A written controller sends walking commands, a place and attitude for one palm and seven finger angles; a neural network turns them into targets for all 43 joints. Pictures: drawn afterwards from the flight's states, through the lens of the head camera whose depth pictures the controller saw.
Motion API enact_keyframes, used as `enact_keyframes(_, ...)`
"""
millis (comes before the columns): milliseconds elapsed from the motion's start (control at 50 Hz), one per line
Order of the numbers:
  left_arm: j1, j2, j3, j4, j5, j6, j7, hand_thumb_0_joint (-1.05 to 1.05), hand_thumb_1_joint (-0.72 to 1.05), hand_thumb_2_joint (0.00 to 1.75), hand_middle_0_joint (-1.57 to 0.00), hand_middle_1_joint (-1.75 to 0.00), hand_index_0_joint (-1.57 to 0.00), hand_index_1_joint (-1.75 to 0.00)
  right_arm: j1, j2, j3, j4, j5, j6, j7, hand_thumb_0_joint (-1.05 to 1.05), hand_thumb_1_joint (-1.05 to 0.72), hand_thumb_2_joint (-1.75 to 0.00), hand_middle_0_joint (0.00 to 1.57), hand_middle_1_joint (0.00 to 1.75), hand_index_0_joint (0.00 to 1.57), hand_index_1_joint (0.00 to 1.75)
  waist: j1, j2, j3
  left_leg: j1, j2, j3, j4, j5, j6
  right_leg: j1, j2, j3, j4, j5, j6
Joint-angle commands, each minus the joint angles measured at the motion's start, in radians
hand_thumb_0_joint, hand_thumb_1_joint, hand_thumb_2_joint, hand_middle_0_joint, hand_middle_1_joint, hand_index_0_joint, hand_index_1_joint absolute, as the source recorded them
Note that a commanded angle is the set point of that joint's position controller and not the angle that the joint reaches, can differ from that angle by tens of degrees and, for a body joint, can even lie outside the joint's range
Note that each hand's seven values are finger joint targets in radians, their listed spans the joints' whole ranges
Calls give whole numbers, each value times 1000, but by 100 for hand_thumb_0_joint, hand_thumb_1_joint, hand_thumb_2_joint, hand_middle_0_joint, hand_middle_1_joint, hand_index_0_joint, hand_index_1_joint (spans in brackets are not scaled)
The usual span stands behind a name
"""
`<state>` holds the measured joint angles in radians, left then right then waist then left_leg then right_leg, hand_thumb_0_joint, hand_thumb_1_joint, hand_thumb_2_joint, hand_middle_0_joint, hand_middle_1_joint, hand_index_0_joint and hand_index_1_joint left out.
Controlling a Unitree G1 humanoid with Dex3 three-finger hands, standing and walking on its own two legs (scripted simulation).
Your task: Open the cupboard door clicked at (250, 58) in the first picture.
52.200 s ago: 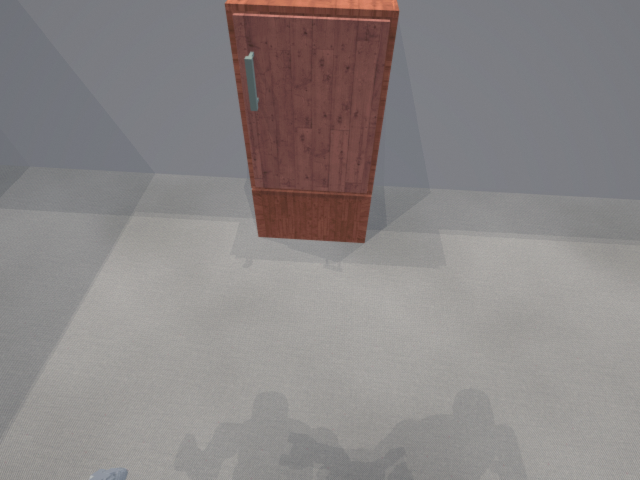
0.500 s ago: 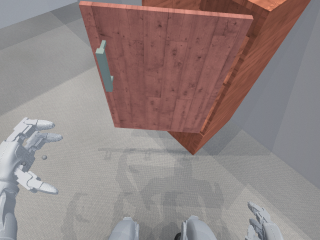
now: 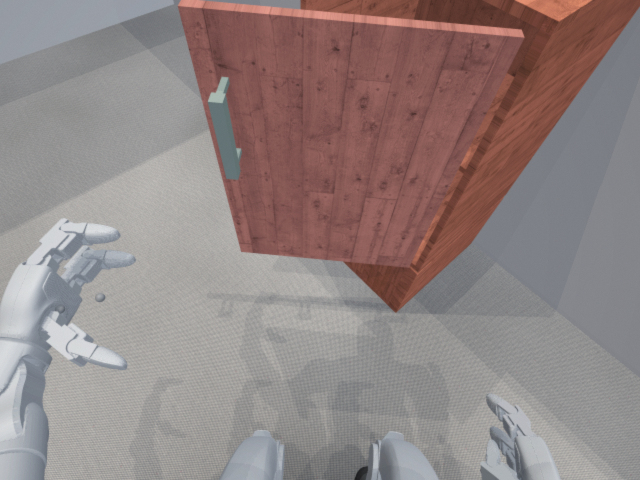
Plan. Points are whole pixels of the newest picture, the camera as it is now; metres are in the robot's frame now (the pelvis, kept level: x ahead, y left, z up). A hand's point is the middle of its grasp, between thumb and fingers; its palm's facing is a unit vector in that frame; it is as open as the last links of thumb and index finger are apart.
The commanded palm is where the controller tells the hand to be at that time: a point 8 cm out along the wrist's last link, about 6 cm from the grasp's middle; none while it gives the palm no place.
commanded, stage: move the hooked fingers beside the handle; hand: left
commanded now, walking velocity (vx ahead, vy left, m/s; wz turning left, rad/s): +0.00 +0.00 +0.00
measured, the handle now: (228, 131) +0.59 +0.18 +0.04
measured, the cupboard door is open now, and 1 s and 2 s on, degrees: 44 44 44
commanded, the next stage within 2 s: none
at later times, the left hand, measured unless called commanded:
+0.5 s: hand (138, 227) +0.40 +0.26 +0.04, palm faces -0.05 -1.00 -0.02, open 14.0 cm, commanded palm +0.39 +0.31 +0.05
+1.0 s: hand (162, 182) +0.48 +0.25 +0.04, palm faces -0.04 -1.00 -0.01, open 14.0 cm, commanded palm +0.47 +0.29 +0.04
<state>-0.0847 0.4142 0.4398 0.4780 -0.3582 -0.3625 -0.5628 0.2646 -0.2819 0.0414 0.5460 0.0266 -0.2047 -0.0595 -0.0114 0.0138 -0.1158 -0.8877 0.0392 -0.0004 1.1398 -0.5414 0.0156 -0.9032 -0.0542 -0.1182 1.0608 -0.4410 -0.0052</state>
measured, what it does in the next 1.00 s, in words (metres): stands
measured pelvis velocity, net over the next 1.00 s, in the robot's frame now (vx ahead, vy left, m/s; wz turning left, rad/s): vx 0.00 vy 0.01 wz -0.04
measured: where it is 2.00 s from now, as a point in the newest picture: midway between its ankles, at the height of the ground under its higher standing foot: outside the picture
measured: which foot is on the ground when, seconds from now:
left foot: down 0.00-1.00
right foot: down 0.00-1.00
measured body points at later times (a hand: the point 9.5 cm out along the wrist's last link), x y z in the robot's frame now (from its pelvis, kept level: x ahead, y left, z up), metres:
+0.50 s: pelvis +0.00 +0.00 -0.01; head +0.12 +0.02 +0.43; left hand +0.40 +0.32 +0.05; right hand +0.08 -0.27 -0.10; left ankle +0.00 +0.11 -0.66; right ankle +0.04 -0.13 -0.66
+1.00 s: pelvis +0.00 +0.01 -0.01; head +0.15 +0.03 +0.41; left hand +0.47 +0.31 +0.04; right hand +0.04 -0.27 -0.12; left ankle +0.00 +0.11 -0.66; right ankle +0.04 -0.13 -0.66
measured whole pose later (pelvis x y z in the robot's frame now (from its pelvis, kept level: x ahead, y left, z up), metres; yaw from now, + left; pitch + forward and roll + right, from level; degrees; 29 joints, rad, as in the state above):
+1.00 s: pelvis +0.00 +0.01 -0.01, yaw -2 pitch +24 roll -4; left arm -0.76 0.61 0.51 1.09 -0.16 -0.41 -0.49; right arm 0.34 -0.28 0.05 0.61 0.00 0.00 -0.03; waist -0.14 0.01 -0.11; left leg -1.06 0.06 0.02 1.19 -0.55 0.03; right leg -1.08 -0.03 -0.10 1.09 -0.43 0.00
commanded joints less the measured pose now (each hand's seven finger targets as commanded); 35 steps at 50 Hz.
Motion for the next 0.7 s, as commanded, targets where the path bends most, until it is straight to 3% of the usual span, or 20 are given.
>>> enact_keyframes(0, -325, 265, 55, -159, 2, -53, 5, 0, -50, 30, -30, -120, -30, -120, 39, -165, -73, -100, 9, -44, -27, 0, -90, -90, 20, 30, 20, 30, -31, 106, -302, 156, -32, -39, -189, 280, -7, 173, 59, 71, -118, 127, -26)
enact_keyframes(40, -370, 272, 51, -139, 11, -46, 11, 0, -50, 30, -30, -120, -30, -120, 44, -165, -73, -94, 9, -39, -28, 0, -90, -90, 20, 30, 20, 30, -32, 100, -321, 164, -30, -43, -190, 291, -7, 174, 56, 70, -118, 136, -24)
enact_keyframes(80, -362, 320, 92, -107, 14, -42, 16, 0, -50, 30, -30, -120, -30, -120, 55, -170, -74, -95, 7, -32, -27, 0, -90, -90, 20, 30, 20, 30, -18, 87, -354, 154, -30, -38, -180, 329, -5, 210, 59, 75, -109, 174, -28)
enact_keyframes(120, -408, 311, 81, -74, 23, -35, 23, 0, -50, 30, -30, -120, -30, -120, 51, -163, -69, -93, 7, -21, -21, 0, -90, -90, 20, 30, 20, 30, -21, 116, -350, 147, -31, -33, -185, 325, -9, 204, 55, 75, -108, 176, -24)
enact_keyframes(180, -424, 355, 120, 18, 29, -31, 33, 0, -50, 30, -30, -120, -30, -120, 67, -172, -69, -89, 7, -2, -19, 0, -90, -90, 20, 30, 20, 30, -25, 49, -330, 90, -29, -25, -175, 296, 0, 220, 60, 84, -113, 163, -22)
enact_keyframes(200, -468, 348, 106, 25, 37, -35, 30, 0, -50, 30, -30, -120, -30, -120, 66, -169, -66, -87, 6, 3, -17, 0, -90, -90, 20, 30, 20, 30, -29, 85, -342, 88, -31, -18, -173, 296, 0, 223, 57, 91, -112, 172, -21)
enact_keyframes(240, -479, 373, 127, 65, 43, -42, 30, 0, -50, 30, -30, -120, -30, -120, 80, -172, -71, -84, 5, 13, -13, 0, -90, -90, 20, 30, 20, 30, -29, 64, -356, 79, -30, -17, -169, 302, 1, 236, 57, 96, -112, 185, -19)
enact_keyframes(280, -522, 359, 106, 80, 44, -51, 17, 0, -50, 30, -30, -120, -30, -120, 91, -174, -72, -81, 4, 20, -11, 0, -90, -90, 20, 30, 20, 30, -40, 82, -364, 91, -28, -15, -158, 332, 4, 221, 62, 95, -103, 214, -23)
enact_keyframes(320, -572, 384, 114, 100, 53, -61, 10, 0, -50, 30, -30, -120, -30, -120, 108, -180, -77, -65, 4, 32, -9, 0, -90, -90, 20, 30, 20, 30, -48, 89, -387, 104, -24, -18, -157, 342, 3, 210, 62, 94, -100, 222, -19)
enact_keyframes(340, -580, 384, 112, 112, 57, -64, 8, 0, -50, 30, -30, -120, -30, -120, 112, -179, -77, -64, 3, 35, -8, 0, -90, -90, 20, 30, 20, 30, -45, 101, -387, 108, -24, -21, -159, 352, 1, 206, 62, 91, -97, 226, -21)
enact_keyframes(380, -640, 352, 75, 113, 57, -71, 4, 0, -50, 30, -30, -120, -30, -120, 124, -179, -79, -56, 3, 41, -8, 0, -90, -90, 20, 30, 20, 30, -63, 111, -393, 139, -20, -28, -153, 382, 3, 169, 67, 83, -90, 237, -23)
enact_keyframes(400, -656, 383, 98, 112, 63, -74, 6, 0, -50, 30, -30, -120, -30, -120, 134, -183, -83, -46, 1, 47, -7, 0, -90, -90, 20, 30, 20, 30, -55, 125, -423, 161, -18, -32, -155, 401, -2, 171, 65, 81, -89, 243, -22)
enact_keyframes(440, -649, 379, 98, 152, 71, -68, 16, 0, -50, 30, -30, -120, -30, -120, 143, -183, -84, -44, 0, 60, -3, 0, -90, -90, 20, 30, 20, 30, -55, 103, -414, 149, -18, -34, -158, 400, -2, 169, 65, 77, -92, 240, -20)
enact_keyframes(500, -749, 396, 94, 203, 93, -70, 36, 0, -50, 30, -30, -120, -30, -120, 156, -185, -81, -28, -3, 77, -4, 0, -90, -90, 20, 30, 20, 30, -76, 92, -406, 133, -17, -35, -150, 369, 2, 138, 68, 78, -87, 217, -18)
enact_keyframes(580, -824, 429, 104, 214, 115, -90, 57, 0, -50, 30, -30, -120, -30, -120, 174, -186, -81, -23, -9, 97, -1, 0, -90, -90, 20, 30, 20, 30, -74, 135, -446, 165, -15, -43, -139, 441, -2, 133, 69, 74, -69, 255, -23)
enact_keyframes(620, -782, 446, 127, 213, 122, -94, 63, 0, -50, 30, -30, -120, -30, -120, 188, -187, -85, -24, -13, 110, 7, 0, -90, -90, 20, 30, 20, 30, -57, 152, -506, 220, -10, -47, -137, 511, -9, 146, 69, 75, -71, 288, -21)
enact_keyframes(640, -779, 430, 115, 220, 125, -91, 66, 0, -50, 30, -30, -120, -30, -120, 186, -183, -83, -26, -13, 117, 11, 0, -90, -90, 20, 30, 20, 30, -62, 159, -495, 218, -8, -46, -136, 530, -10, 141, 69, 73, -71, 300, -19)
enact_keyframes(680, -803, 437, 120, 286, 127, -83, 71, 0, -50, 30, -30, -120, -30, -120, 192, -185, -80, -18, -12, 130, 12, 0, -90, -90, 20, 30, 20, 30, -78, 109, -453, 162, -8, -43, -128, 492, -1, 139, 75, 72, -70, 294, -19)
